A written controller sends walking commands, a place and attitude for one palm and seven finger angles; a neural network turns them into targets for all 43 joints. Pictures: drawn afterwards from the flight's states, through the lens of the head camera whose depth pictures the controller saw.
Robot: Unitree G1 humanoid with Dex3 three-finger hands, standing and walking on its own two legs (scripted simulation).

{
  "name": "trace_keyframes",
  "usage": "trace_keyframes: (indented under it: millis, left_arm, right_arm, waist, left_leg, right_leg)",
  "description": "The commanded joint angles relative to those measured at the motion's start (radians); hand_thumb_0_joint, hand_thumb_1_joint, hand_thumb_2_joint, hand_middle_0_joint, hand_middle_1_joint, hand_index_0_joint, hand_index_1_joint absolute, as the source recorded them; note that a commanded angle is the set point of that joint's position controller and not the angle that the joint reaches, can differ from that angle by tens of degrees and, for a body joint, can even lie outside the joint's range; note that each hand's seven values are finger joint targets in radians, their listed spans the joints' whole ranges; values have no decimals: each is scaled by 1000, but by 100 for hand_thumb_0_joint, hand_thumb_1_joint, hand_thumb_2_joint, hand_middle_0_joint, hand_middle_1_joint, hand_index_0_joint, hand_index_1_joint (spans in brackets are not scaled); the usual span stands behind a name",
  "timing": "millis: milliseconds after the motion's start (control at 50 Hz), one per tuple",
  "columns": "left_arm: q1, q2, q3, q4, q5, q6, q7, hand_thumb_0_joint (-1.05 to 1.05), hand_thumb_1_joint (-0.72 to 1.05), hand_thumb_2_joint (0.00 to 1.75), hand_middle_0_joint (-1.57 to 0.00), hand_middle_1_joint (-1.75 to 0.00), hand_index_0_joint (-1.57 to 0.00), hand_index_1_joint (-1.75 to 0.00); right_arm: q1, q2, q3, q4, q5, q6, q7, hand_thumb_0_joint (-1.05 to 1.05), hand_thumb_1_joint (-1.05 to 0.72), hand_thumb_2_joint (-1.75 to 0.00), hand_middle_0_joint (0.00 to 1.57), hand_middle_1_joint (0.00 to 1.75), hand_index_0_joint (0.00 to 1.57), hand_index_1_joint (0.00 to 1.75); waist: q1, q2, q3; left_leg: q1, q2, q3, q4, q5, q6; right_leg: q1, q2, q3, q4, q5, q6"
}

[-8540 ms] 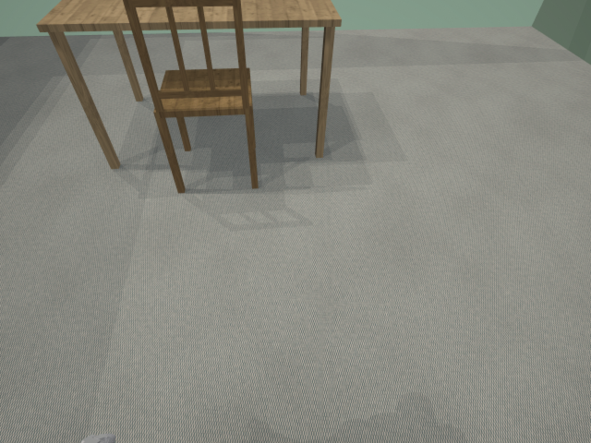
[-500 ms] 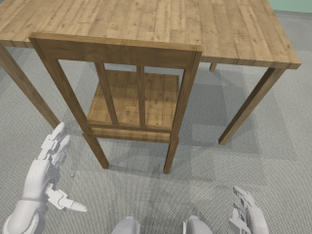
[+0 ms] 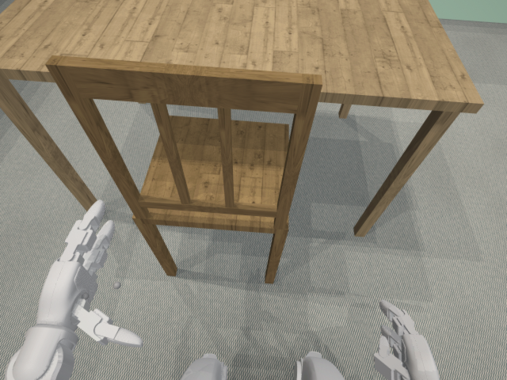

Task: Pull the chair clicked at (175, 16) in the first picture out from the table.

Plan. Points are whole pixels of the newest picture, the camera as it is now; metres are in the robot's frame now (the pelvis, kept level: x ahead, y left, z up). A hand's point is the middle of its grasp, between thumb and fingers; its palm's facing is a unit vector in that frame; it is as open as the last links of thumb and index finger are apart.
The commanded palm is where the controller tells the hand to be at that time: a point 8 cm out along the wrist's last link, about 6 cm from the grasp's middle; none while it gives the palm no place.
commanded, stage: aim the fingers beside a spindle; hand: left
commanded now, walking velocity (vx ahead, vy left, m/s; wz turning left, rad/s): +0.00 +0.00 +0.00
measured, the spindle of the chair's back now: (174, 160) +0.50 +0.19 -0.01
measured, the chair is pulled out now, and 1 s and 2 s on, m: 0.00 0.00 0.00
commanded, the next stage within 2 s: none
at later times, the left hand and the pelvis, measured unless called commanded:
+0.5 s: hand (132, 270) +0.27 +0.20 +0.02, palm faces -0.02 -1.00 -0.05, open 16.9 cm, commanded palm +0.25 +0.25 +0.02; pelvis -0.01 +0.00 -0.01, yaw +0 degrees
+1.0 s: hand (152, 252) +0.31 +0.18 +0.00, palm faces -0.04 -1.00 -0.05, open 16.9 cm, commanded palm +0.29 +0.23 +0.00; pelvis -0.01 +0.00 -0.02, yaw -1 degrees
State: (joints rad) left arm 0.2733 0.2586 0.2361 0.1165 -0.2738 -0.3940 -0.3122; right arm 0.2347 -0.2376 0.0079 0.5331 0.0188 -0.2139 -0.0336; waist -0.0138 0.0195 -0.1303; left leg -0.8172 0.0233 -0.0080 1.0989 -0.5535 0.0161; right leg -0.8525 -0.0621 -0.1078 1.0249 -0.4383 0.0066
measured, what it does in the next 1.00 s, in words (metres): stands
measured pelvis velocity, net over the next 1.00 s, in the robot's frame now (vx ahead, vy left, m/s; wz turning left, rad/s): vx -0.01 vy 0.00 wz -0.01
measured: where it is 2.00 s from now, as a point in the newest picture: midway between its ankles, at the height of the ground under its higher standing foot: outside the picture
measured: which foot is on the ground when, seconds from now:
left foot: down 0.00-1.00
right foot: down 0.00-1.00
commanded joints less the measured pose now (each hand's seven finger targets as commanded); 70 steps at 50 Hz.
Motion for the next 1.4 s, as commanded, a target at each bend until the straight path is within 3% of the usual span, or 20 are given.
trace_keyframes:
  millis: [0,80,140,180,300,340,400,460,580,640,760,780,900,1000,1040,1080,1140,1200,1260,1380]
  left_arm:
    - [-69,143,77,-200,-22,-71,-8,0,-50,30,-6,-8,-6,-8]
    - [-114,122,43,-196,-20,-71,-12,0,-50,30,-6,-8,-6,-8]
    - [-150,152,71,-165,-15,-78,-7,0,-50,30,-6,-8,-6,-8]
    - [-148,126,44,-180,-12,-83,-8,0,-50,30,-6,-8,-6,-8]
    - [-212,153,69,-122,-5,-78,0,0,-50,30,-6,-8,-6,-8]
    - [-217,159,77,-104,-5,-78,4,0,-50,30,-6,-8,-6,-8]
    - [-273,148,60,-118,-3,-86,6,0,-50,30,-6,-8,-6,-8]
    - [-255,153,71,-72,-2,-84,10,0,-50,30,-6,-8,-6,-8]
    - [-363,138,42,-56,10,-91,16,0,-50,30,-6,-8,-6,-8]
    - [-363,177,84,7,13,-94,21,0,-50,30,-6,-8,-6,-8]
    - [-372,167,80,-7,16,-109,23,0,-50,30,-6,-8,-6,-8]
    - [-380,133,45,-14,16,-110,23,0,-50,30,-6,-8,-6,-8]
    - [-458,119,21,46,40,-103,52,0,-50,30,-6,-8,-6,-8]
    - [-540,132,28,51,54,-119,72,0,-50,30,-6,-8,-6,-8]
    - [-544,158,54,76,59,-125,78,0,-50,30,-6,-8,-6,-8]
    - [-524,148,50,69,60,-129,75,0,-50,30,-6,-8,-6,-8]
    - [-540,112,10,105,62,-121,74,0,-50,30,-6,-8,-6,-8]
    - [-600,130,34,152,63,-120,81,0,-50,30,-6,-8,-6,-8]
    - [-666,154,48,160,71,-132,85,0,-50,30,-6,-8,-6,-8]
    - [-705,162,56,207,69,-153,73,0,-50,30,-6,-8,-6,-8]
  right_arm:
    - [-17,-145,-57,-143,10,-55,-16,0,-90,-90,20,30,20,30]
    - [-23,-148,-52,-146,11,-58,-17,0,-90,-90,20,30,20,30]
    - [-18,-153,-53,-132,9,-63,-21,0,-90,-90,20,30,20,30]
    - [-16,-150,-53,-138,6,-67,-18,0,-90,-90,20,30,20,30]
    - [-14,-156,-53,-128,5,-62,-18,0,-90,-90,20,30,20,30]
    - [-16,-157,-55,-129,4,-58,-18,0,-90,-90,20,30,20,30]
    - [-13,-156,-53,-127,4,-57,-17,0,-90,-90,20,30,20,30]
    - [-5,-160,-55,-124,3,-51,-14,0,-90,-90,20,30,20,30]
    - [-2,-161,-55,-118,1,-44,-13,0,-90,-90,20,30,20,30]
    - [8,-167,-58,-107,-1,-38,-14,0,-90,-90,20,30,20,30]
    - [16,-162,-62,-107,-3,-29,-7,0,-90,-90,20,30,20,30]
    - [12,-159,-61,-109,-3,-27,-3,0,-90,-90,20,30,20,30]
    - [15,-166,-61,-96,-5,-9,1,0,-90,-90,20,30,20,30]
    - [14,-163,-61,-91,-9,3,0,0,-90,-90,20,30,20,30]
    - [20,-165,-62,-86,-12,10,-2,0,-90,-90,20,30,20,30]
    - [20,-159,-63,-90,-11,14,3,0,-90,-90,20,30,20,30]
    - [21,-160,-62,-88,-9,22,7,0,-90,-90,20,30,20,30]
    - [24,-165,-62,-76,-9,32,6,0,-90,-90,20,30,20,30]
    - [23,-164,-60,-76,-11,39,4,0,-90,-90,20,30,20,30]
    - [35,-162,-61,-67,-11,45,5,0,-90,-90,20,30,20,30]
  waist:
    - [-8,34,-232]
    - [-20,27,-206]
    - [-19,21,-208]
    - [-14,38,-244]
    - [-10,48,-240]
    - [-11,17,-259]
    - [-12,60,-277]
    - [-15,16,-278]
    - [-24,48,-299]
    - [-24,3,-294]
    - [-15,37,-364]
    - [-20,57,-355]
    - [-40,23,-305]
    - [-39,41,-348]
    - [-34,6,-370]
    - [-23,38,-408]
    - [-41,33,-379]
    - [-48,-15,-360]
    - [-45,34,-378]
    - [-48,25,-423]
  left_leg:
    - [97,-31,-22,-176,339,-11]
    - [79,-33,-26,-176,288,-8]
    - [64,-30,-31,-163,277,-8]
    - [80,-33,-31,-161,310,-10]
    - [47,-32,-28,-153,274,-11]
    - [36,-30,-27,-144,292,-8]
    - [49,-31,-26,-144,297,-10]
    - [31,-30,-26,-138,310,-8]
    - [28,-29,-24,-128,292,-8]
    - [-2,-27,-23,-114,283,-5]
    - [36,-24,-24,-105,377,-10]
    - [45,-24,-22,-104,383,-12]
    - [0,-22,-29,-95,311,-14]
    - [0,-24,-25,-78,319,-12]
    - [-13,-22,-27,-69,335,-8]
    - [2,-24,-20,-65,372,-10]
    - [-3,-20,-24,-60,377,-11]
    - [-54,-23,-19,-48,307,-8]
    - [-62,-27,-15,-41,291,-5]
    - [-66,-25,-13,-24,324,-4]
  right_leg:
    - [217,50,32,-116,197,-27]
    - [191,50,36,-121,145,-26]
    - [170,51,39,-111,128,-28]
    - [181,48,37,-99,160,-29]
    - [158,46,42,-91,123,-30]
    - [171,48,46,-84,143,-28]
    - [161,45,46,-78,146,-29]
    - [166,48,46,-73,165,-26]
    - [140,44,49,-61,148,-27]
    - [139,46,55,-58,143,-26]
    - [154,44,50,-29,230,-27]
    - [139,43,48,-28,233,-27]
    - [73,44,42,-15,165,-28]
    - [76,42,50,-3,177,-29]
    - [97,45,55,8,199,-28]
    - [119,42,59,16,240,-30]
    - [79,43,52,19,236,-29]
    - [74,43,60,18,197,-25]
    - [66,42,69,23,181,-28]
    - [84,43,77,41,226,-27]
